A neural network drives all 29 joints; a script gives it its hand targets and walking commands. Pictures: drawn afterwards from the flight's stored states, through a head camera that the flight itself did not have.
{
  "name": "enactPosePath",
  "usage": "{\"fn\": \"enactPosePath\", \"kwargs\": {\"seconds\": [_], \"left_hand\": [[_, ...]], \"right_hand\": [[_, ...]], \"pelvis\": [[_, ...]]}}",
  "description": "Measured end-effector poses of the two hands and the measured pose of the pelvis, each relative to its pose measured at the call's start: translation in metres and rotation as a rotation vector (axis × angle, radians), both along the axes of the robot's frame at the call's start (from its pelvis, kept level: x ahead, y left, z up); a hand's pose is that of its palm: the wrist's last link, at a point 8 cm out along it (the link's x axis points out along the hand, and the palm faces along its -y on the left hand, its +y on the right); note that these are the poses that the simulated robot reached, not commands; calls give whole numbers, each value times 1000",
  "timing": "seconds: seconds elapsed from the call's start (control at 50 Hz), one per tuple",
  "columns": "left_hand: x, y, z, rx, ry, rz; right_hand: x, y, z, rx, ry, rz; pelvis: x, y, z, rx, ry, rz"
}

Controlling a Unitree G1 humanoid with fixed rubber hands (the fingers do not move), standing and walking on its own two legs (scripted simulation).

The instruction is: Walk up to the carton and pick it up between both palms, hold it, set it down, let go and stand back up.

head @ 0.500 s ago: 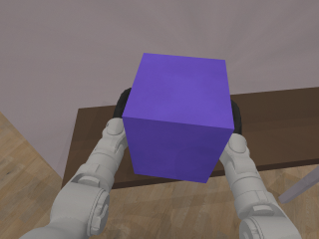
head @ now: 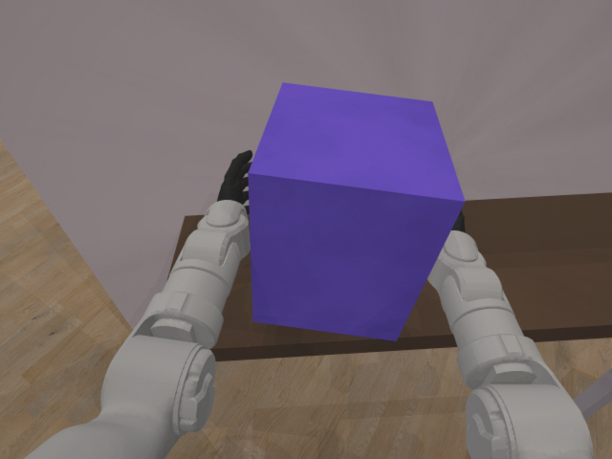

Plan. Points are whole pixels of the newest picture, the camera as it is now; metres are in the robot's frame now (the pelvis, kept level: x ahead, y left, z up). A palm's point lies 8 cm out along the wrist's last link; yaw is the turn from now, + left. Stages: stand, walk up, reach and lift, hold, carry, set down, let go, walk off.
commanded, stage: reach and lift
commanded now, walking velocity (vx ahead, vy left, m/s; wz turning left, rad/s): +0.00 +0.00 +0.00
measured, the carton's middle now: (340, 214) +0.42 -0.01 +0.14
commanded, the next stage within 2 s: hold in 1.40 s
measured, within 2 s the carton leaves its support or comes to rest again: neither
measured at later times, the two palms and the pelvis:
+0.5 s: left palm (212, 209) +0.40 +0.16 +0.16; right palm (436, 224) +0.40 -0.13 +0.14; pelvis +0.00 +0.01 +0.01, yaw +0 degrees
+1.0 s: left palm (208, 205) +0.39 +0.16 +0.18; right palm (439, 215) +0.40 -0.13 +0.15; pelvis +0.00 +0.01 +0.01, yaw +0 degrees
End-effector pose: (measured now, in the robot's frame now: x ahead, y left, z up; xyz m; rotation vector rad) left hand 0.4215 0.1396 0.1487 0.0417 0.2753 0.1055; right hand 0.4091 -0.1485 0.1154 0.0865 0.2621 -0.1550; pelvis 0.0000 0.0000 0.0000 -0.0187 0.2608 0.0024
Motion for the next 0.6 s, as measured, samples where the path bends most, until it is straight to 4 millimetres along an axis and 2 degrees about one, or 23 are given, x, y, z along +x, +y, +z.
{"fn": "enactPosePath", "kwargs": {"seconds": [0.28, 0.6], "left_hand": [[-14, 15, 14, 14, 3, 33], [-23, 19, 17, 22, 18, 57]], "right_hand": [[-3, 14, 18, 32, 5, 28], [-3, 18, 24, 30, 19, 55]], "pelvis": [[0, 6, 4, -9, -72, 4], [-1, 6, 6, -12, -103, 9]]}}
